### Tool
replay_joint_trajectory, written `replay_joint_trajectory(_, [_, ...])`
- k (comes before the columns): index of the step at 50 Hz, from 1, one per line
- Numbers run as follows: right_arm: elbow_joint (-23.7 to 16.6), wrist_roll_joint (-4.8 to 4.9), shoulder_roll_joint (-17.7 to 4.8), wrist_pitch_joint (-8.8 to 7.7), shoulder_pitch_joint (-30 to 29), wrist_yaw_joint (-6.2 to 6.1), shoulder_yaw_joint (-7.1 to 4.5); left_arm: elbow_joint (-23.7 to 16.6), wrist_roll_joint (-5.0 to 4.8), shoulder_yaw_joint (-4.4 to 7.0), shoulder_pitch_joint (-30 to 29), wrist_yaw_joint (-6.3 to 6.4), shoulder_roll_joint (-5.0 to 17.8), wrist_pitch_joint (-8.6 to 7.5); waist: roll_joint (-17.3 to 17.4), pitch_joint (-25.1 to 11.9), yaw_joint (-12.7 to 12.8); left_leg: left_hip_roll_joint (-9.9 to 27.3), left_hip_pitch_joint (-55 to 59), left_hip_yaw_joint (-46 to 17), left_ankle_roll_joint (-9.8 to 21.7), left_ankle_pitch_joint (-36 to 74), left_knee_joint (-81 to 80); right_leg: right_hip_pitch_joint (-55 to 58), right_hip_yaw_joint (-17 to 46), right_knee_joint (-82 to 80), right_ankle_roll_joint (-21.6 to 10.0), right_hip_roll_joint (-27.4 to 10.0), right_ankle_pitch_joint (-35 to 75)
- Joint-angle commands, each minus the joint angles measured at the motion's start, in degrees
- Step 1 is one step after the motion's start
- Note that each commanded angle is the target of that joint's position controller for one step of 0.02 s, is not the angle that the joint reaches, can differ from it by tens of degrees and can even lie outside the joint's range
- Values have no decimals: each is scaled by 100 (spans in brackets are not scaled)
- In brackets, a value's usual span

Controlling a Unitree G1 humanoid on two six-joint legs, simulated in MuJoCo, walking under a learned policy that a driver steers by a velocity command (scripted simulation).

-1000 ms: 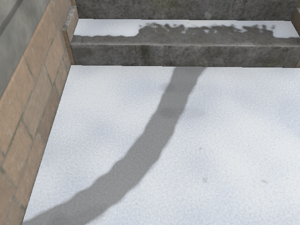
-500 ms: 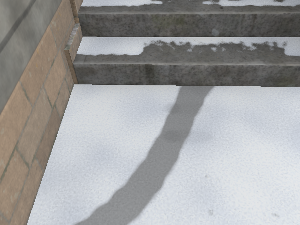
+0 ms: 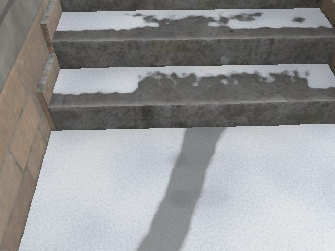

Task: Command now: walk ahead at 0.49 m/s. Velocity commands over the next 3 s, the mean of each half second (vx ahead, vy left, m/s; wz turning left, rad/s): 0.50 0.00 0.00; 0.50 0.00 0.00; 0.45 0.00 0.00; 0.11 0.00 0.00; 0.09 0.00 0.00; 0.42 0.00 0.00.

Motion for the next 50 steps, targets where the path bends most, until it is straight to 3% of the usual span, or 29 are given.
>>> replay_joint_trajectory(1, [-328,12,-772,-96,-240,-111,-128,-244,67,64,186,37,238,30,416,313,267,1632,-578,-1240,988,347,-1152,-131,22,-855,155,-246,897])
replay_joint_trajectory(5, [-226,103,-925,-23,215,-188,-154,-475,16,33,-725,-27,167,-28,443,312,-66,1528,-115,-939,720,440,-1042,67,-197,-2449,203,14,1746])
replay_joint_trajectory(7, [-136,164,-1014,15,443,-221,-171,-601,-27,17,-1101,-84,191,-34,467,354,-211,1661,290,-1014,696,224,-934,20,-206,-2879,255,89,1684])
replay_joint_trajectory(11, [-15,160,-1037,132,651,-251,-200,-824,-59,19,-1512,-246,295,-123,547,460,-270,1974,1009,-1136,590,203,-473,-3,-216,-3448,74,198,1065])
replay_joint_trajectory(13, [-23,132,-1070,189,552,-235,-220,-769,-64,81,-1128,-284,434,-170,696,300,-10,2010,1037,-1107,487,947,-70,698,-392,-3600,-114,376,733])
replay_joint_trajectory(14, [-62,120,-1044,215,423,-223,-201,-598,-48,187,-520,-270,613,-180,700,-18,336,1789,938,-909,361,1937,631,1543,-539,-3709,-256,568,631])
replay_joint_trajectory(15, [-141,63,-860,222,350,-215,-127,-290,-34,352,580,-229,968,-193,517,-721,791,1428,379,-588,170,2254,1983,3041,-317,-3624,-507,393,746])
replay_joint_trajectory(16, [-317,0,-344,134,748,-184,47,-133,91,515,1544,-197,1645,-170,-655,-1728,871,703,-1662,-115,-232,521,4335,5379,1821,-3719,-1271,-1100,536])
replay_joint_trajectory(17, [-246,107,-166,-19,971,-149,117,-36,65,468,1770,-229,1461,-132,-1492,-2267,812,191,-2985,-682,-317,-2412,5589,6139,3910,-4661,-1775,-1717,-198])
replay_joint_trajectory(18, [-326,239,-847,-119,528,-128,-50,-112,29,325,1354,-237,1017,-144,-927,-1532,782,586,-3528,-1072,-184,-2213,6116,5548,3400,-4761,-1470,-1521,-408])
replay_joint_trajectory(19, [-469,284,-968,-153,63,-132,-85,-249,24,246,813,-230,775,-133,-566,-957,635,900,-3549,-917,-108,-1672,6022,4735,2489,-4822,-1244,-1301,-30])
replay_joint_trajectory(20, [-498,218,-891,-126,-155,-167,-96,-321,43,184,363,-256,612,-125,-137,-554,446,1129,-3297,-792,-141,-1211,5662,3917,1847,-5035,-1133,-1033,479])
replay_joint_trajectory(22, [-472,124,-701,32,-62,-204,-136,-305,94,124,97,-302,400,-142,-223,-251,139,1367,-2689,-783,-200,-745,5092,3051,1136,-5410,-996,-655,893])
replay_joint_trajectory(23, [-440,117,-565,99,30,-209,-125,-238,94,134,181,-310,417,-160,-225,-210,83,1364,-2558,-726,-238,-649,4980,2878,946,-5519,-1038,-580,1158])
replay_joint_trajectory(25, [-511,94,-520,167,-95,-225,-140,-96,96,178,398,-272,570,-180,-137,-65,31,1383,-2766,-686,-322,-339,4656,2824,646,-5651,-1113,-546,1670])
replay_joint_trajectory(29, [-807,53,-462,158,-969,-208,-153,80,76,196,764,-141,661,-107,-89,138,215,1362,-3233,-631,-435,695,3347,3075,288,-5774,-1023,-469,1867])
replay_joint_trajectory(35, [-1137,121,-383,95,-2112,-89,-90,365,-7,223,1330,-66,793,-33,-106,449,580,1092,-3058,-408,-382,1275,1833,3595,80,-5791,-902,-534,1376])
replay_joint_trajectory(36, [-1211,-285,-295,232,-2168,24,-18,460,208,139,1496,-108,526,-82,-77,557,515,1004,-2597,55,-372,1260,1743,3426,-130,-5851,-812,-349,1476])
replay_joint_trajectory(37, [-1245,-287,-283,278,-2213,62,-30,499,232,147,1534,-121,536,-101,-246,610,545,971,-2354,52,-311,1089,1703,3396,-114,-5791,-767,-404,1644])
replay_joint_trajectory(40, [-1212,-219,-577,243,-1729,37,-122,541,262,237,1324,-78,829,-63,-355,440,202,791,-1824,6,-61,45,1404,4021,-108,-5047,-600,-596,3019])
replay_joint_trajectory(41, [-1030,-218,-674,183,-1117,-15,-177,554,268,258,1262,-61,891,-25,-285,105,-64,606,-1172,81,45,-148,1147,4166,-195,-4260,-529,-509,3737])
replay_joint_trajectory(42, [-692,-274,-847,104,-116,-90,-258,553,276,219,1311,-54,768,7,-48,-512,-410,606,72,45,206,-59,986,3855,-406,-3047,-436,-233,3614])
replay_joint_trajectory(43, [-527,-394,-1314,48,946,-170,-368,366,249,125,1469,-53,463,20,721,-1407,-661,1962,1597,-1395,440,-217,1070,2757,-690,-1218,-356,109,1643])
replay_joint_trajectory(44, [-402,-340,-1836,101,1028,-147,-519,403,-15,42,2234,-130,-33,2,2316,-1917,-228,3078,3022,-4038,1186,-600,228,573,-613,506,-190,1204,-1981])
replay_joint_trajectory(45, [-544,-141,-1405,158,489,-135,-451,445,153,181,1593,-108,634,22,1135,-1295,-214,2713,2442,-3801,913,-1355,-62,26,47,678,-311,761,-1673])
replay_joint_trajectory(46, [-609,-162,-954,142,-2,-102,-336,383,199,211,1140,-162,673,-35,748,-592,-92,2510,1593,-2991,760,-1011,-168,49,52,497,-356,526,-1057])
replay_joint_trajectory(47, [-596,-167,-714,127,-198,-89,-274,403,182,150,1024,-170,457,-75,449,-269,47,2279,984,-2427,618,-444,-375,304,48,177,-307,315,-653])
replay_joint_trajectory(49, [-462,-96,-474,86,-239,-121,-188,482,334,105,1036,-198,257,52,604,-70,264,1959,344,-1680,456,317,-613,782,-67,-199,-177,136,-424])
replay_joint_trajectory(50, [-383,-79,-442,41,-109,-123,-169,522,354,91,1072,-222,193,109,601,-106,303,1896,295,-1506,477,665,-652,882,-130,-217,-138,149,-342])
